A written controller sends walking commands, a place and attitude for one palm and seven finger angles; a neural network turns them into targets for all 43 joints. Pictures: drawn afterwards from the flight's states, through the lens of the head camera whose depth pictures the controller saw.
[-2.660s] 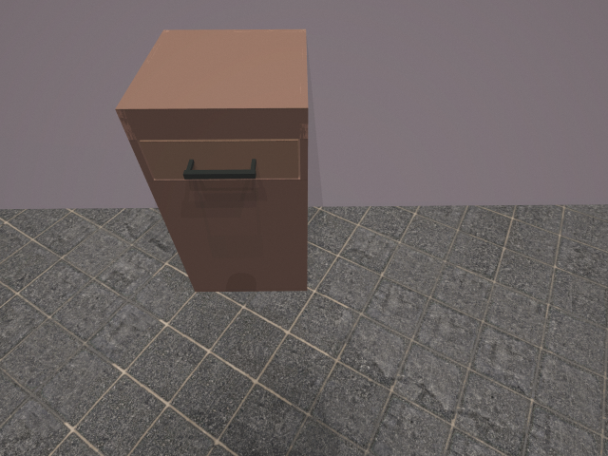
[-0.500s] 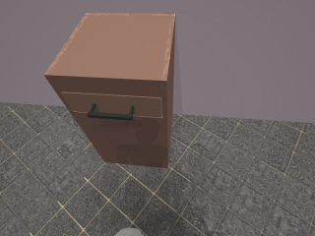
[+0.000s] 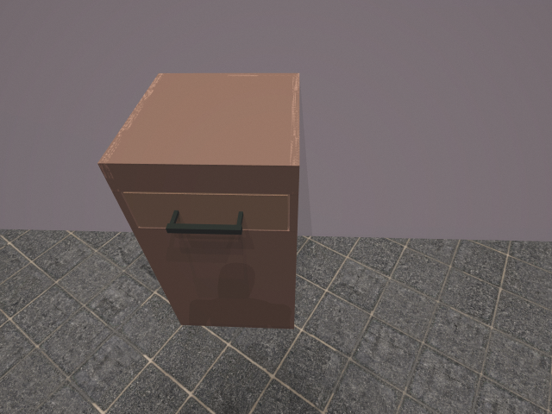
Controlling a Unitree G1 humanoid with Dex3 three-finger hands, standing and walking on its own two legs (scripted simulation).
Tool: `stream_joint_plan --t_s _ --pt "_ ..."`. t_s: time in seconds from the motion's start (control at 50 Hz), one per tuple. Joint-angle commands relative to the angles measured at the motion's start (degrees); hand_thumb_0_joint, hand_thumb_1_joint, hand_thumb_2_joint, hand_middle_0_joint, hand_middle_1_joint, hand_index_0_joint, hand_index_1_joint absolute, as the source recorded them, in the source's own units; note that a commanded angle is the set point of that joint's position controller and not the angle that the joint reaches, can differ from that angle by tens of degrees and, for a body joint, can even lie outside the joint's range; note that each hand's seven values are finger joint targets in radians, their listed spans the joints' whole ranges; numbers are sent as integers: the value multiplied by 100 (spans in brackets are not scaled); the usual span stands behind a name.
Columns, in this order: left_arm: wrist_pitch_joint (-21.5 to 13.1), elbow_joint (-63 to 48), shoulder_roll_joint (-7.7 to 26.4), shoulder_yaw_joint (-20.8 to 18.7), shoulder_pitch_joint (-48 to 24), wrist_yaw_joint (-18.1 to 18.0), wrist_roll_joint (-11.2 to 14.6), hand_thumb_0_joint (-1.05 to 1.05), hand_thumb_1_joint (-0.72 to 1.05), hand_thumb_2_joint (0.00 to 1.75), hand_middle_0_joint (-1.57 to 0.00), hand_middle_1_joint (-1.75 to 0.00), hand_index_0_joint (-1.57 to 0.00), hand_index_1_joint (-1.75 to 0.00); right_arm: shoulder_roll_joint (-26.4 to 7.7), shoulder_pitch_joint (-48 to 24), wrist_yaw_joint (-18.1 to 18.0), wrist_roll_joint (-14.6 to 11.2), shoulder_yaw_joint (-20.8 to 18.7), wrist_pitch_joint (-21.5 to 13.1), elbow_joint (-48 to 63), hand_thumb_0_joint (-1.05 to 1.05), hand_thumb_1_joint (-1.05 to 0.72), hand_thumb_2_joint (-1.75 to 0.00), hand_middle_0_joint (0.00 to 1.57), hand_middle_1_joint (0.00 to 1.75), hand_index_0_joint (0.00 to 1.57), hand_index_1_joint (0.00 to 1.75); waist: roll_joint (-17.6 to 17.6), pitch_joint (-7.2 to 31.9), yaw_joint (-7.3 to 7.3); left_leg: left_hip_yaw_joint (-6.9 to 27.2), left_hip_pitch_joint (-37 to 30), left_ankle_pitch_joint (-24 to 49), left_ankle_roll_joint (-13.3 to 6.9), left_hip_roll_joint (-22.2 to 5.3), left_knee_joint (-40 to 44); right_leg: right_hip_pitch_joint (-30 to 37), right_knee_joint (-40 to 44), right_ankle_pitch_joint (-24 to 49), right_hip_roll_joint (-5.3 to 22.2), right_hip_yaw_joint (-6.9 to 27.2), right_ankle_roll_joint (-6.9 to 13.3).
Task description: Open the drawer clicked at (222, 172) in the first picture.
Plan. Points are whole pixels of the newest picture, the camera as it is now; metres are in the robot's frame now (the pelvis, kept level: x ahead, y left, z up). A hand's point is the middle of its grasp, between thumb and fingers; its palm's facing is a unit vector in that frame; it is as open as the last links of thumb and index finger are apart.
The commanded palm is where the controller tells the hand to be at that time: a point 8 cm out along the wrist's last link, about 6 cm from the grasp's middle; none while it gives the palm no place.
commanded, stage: come to a stop and stand still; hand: left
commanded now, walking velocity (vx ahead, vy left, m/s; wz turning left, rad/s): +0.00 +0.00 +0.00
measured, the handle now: (206, 222) +0.55 +0.21 -0.12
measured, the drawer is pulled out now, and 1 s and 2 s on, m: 0.00 0.00 0.00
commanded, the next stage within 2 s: look again from close up in 0.22 s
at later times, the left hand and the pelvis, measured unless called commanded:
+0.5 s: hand out of the picture -0.02 +0.14 -0.17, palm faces +0.03 -0.98 -0.17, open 7.4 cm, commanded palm none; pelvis +0.00 -0.02 +0.01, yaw +0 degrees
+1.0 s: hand out of the picture +0.09 +0.16 -0.11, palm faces -0.01 -0.90 -0.44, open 7.3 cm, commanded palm +0.12 +0.17 -0.05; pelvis +0.02 -0.05 +0.00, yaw +0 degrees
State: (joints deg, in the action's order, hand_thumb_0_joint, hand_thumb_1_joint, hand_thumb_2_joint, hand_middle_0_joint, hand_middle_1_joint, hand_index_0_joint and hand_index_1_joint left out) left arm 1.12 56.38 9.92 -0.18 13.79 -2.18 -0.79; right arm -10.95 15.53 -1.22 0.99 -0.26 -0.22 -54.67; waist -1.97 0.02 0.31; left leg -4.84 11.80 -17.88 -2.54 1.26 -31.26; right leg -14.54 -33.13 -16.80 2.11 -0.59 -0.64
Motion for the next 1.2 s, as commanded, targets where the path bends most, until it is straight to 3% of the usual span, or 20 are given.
stream_joint_plan --t_s 0.0,0.14,0.28,0.52,0.6,0.82,0.84,0.86,0.88,0.9,0.92,0.94,0.96,0.98,1.0,1.04,1.08,1.1,1.12,1.18 --pt "-75 -216 605 -101 273 32 -19 0 90 90 -20 -30 -20 -30 -667 149 -9 27 -87 -113 255 0 -90 -90 20 30 20 30 87 -549 30 1093 775 -477 -112 -836 1525 46 525 191 125 235 267" --pt "-135 9 580 -54 398 68 -4 0 90 90 -20 -30 -20 -30 -621 283 -4 13 -24 -139 -29 0 -90 -90 20 30 20 30 56 -329 29 983 594 -482 -83 -772 1546 156 763 247 219 312 269" --pt "-213 342 465 -7 535 64 14 0 90 90 -20 -30 -20 -30 -455 510 -28 -19 27 -165 -384 0 -90 -90 20 30 20 30 204 -226 -21 783 270 205 -38 -720 1314 160 941 517 313 420 289" --pt "-256 697 292 25 680 34 22 0 90 90 -20 -30 -20 -30 -215 633 -65 -37 69 -141 -780 0 -90 -90 20 30 20 30 217 -511 -50 662 139 509 40 -681 1164 -23 1130 494 308 513 326" --pt "-287 742 249 13 723 30 28 0 90 90 -20 -30 -20 -30 -164 641 -80 -30 66 -169 -826 0 -90 -90 20 30 20 30 260 -323 -33 608 -2 860 50 -687 1068 116 1110 872 333 511 334" --pt "-299 751 233 -6 725 21 25 0 90 90 -20 -30 -20 -30 -72 674 -92 -27 61 -124 -897 0 -90 -90 20 30 20 30 278 -431 -33 535 -2 885 119 -676 1019 192 1223 1023 330 523 366" --pt "-305 748 235 -7 751 24 29 0 90 90 -20 -30 -20 -30 -80 668 -92 -24 67 -131 -890 0 -90 -90 20 30 20 30 258 -380 -29 529 -47 959 122 -672 1004 203 1227 1101 330 543 369" --pt "-401 937 511 -85 1235 -224 -31 0 90 90 -20 -30 -20 -30 -366 -134 -31 -90 -46 -149 -524 0 -90 -90 20 30 20 30 578 -649 269 263 568 532 326 -705 -238 269 1253 3541 770 949 22" --pt "-1507 -7814 1834 628 -3334 -139 -540 0 88 89 -20 -32 -20 -32 -1229 -229 -348 -401 38 -1038 1611 0 -90 -90 20 30 20 30 -1094 2201 -360 179 -1130 1424 -42 -122 780 645 710 2495 179 1230 329" --pt "-998 -6151 1763 50 -1050 -658 -688 0 85 88 -20 -33 -20 -33 -780 -700 -617 -321 -27 -1536 1216 0 -90 -90 20 30 20 30 -1631 1912 93 175 -1131 2087 -87 -150 671 646 401 1548 -55 590 432" --pt "-642 -6029 1357 46 -729 -1010 -378 0 83 87 -21 -34 -21 -34 -822 -541 -652 -413 -173 -1710 939 0 -90 -90 20 30 20 30 -1392 1276 -27 213 -604 1559 95 -209 626 37 548 797 -139 323 344" --pt "-6 -4669 284 604 1034 -1073 -637 0 81 86 -21 -36 -21 -36 -479 -504 -654 -476 -152 -1687 923 0 -90 -90 20 30 20 30 -477 765 -17 262 -111 1312 49 -274 628 -94 563 713 -180 233 293" --pt "-53 -6001 335 836 102 -1070 -785 0 78 85 -21 -37 -21 -37 -686 -729 -610 -537 -149 -1759 1460 0 -90 -90 20 30 20 30 -11 206 -55 446 89 1137 1 -227 587 -371 614 678 -141 247 248" --pt "-94 -6028 582 748 346 -1186 -1354 0 76 84 -21 -39 -21 -39 -913 -782 -592 -392 -205 -1810 1507 0 -90 -90 20 30 20 30 262 439 -138 405 101 1024 -50 -183 351 -709 551 436 -185 298 259" --pt "-145 -5980 569 923 432 -1345 -1875 0 74 83 -21 -40 -21 -40 -990 -799 -527 -216 -173 -1806 1635 0 -90 -90 20 30 20 30 808 216 -209 470 394 953 -84 -93 102 -1094 514 204 -194 317 249" --pt "-58 -5508 457 1072 788 -1601 -2982 0 69 81 -22 -43 -22 -43 -998 -711 -357 -16 -270 -1570 2109 0 -90 -90 20 30 20 30 1473 306 -204 466 811 765 -33 115 -308 -1529 420 -437 -216 360 246" --pt "-15 -5074 487 863 2142 -1836 -3887 0 64 79 -22 -47 -22 -47 -1042 -1008 -153 157 -418 -1192 2526 0 -90 -90 20 30 20 30 1751 254 258 454 1347 608 77 198 -397 -1277 383 -484 -207 525 303" --pt "-7 -4931 369 914 2816 -1890 -4284 0 62 78 -22 -48 -22 -48 -1012 -1121 -29 189 -424 -941 2655 0 -90 -90 20 30 20 30 1797 283 454 389 1531 662 128 191 -396 -1053 273 -69 -201 560 342" --pt "-60 -4921 557 675 3196 -1912 -4635 0 60 77 -22 -50 -22 -50 -944 -1156 115 162 -451 -670 2714 0 -90 -90 20 30 20 30 1894 519 700 338 1748 918 174 163 -407 -732 106 640 -169 700 393" --pt "-335 -5619 1007 333 2787 -2108 -5398 0 53 74 -23 -54 -23 -54 -815 -1598 381 122 -351 -180 3116 0 -90 -90 20 30 20 30 1684 1037 863 165 2228 1075 210 219 -609 -329 -507 1943 -94 804 413"
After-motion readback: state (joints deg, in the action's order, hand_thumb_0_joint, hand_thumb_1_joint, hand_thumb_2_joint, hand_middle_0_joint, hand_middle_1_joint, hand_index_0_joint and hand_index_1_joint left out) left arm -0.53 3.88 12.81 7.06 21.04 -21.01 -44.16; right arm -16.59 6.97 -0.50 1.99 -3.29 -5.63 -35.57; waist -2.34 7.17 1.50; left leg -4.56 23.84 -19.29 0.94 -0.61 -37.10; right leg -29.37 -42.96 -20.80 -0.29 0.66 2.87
